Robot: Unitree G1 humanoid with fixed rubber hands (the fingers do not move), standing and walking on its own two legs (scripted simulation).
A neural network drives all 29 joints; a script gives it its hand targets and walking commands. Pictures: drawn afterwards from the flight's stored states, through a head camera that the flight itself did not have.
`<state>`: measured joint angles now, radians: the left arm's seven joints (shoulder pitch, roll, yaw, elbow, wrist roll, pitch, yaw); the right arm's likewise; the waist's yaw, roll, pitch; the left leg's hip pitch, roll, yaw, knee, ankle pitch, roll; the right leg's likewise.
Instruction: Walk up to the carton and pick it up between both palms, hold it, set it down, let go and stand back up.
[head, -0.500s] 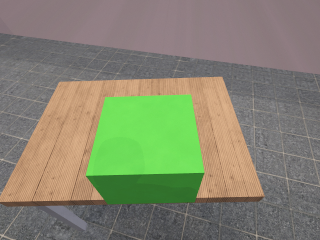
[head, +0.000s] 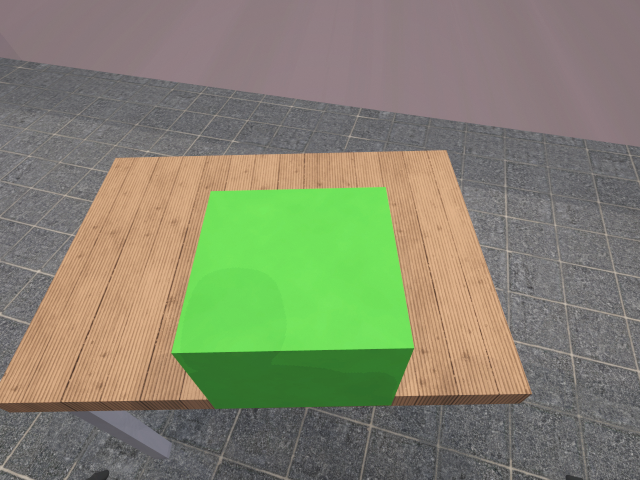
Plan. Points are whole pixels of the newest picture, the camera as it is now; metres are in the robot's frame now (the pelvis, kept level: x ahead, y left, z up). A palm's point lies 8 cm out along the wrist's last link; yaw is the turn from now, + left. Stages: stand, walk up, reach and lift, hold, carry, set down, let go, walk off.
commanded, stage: reach and lift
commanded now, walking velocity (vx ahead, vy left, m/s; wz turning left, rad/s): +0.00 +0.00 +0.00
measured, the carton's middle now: (300, 297) +0.38 +0.05 -0.04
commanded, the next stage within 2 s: none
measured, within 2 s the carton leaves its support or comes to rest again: neither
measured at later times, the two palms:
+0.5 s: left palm (108, 444) +0.18 +0.29 -0.07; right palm (575, 452) +0.16 -0.30 -0.07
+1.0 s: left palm (117, 461) +0.16 +0.27 -0.05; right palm (549, 477) +0.14 -0.25 -0.06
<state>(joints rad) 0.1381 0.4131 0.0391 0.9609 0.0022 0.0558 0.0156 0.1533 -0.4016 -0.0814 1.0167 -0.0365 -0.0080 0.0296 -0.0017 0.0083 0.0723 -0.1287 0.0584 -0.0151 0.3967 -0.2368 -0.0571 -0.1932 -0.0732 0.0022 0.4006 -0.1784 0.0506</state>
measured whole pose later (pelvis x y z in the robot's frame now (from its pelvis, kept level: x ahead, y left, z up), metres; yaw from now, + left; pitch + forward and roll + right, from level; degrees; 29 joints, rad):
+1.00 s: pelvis -0.01 +0.00 +0.00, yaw -3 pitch -7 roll +0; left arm 0.19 0.26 0.10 0.46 -0.05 0.16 0.01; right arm 0.26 -0.23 -0.07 0.52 0.01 -0.13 0.04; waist 0.02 0.01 0.09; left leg -0.03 0.08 0.04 0.40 -0.25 -0.05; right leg -0.11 -0.05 0.05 0.39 -0.16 0.05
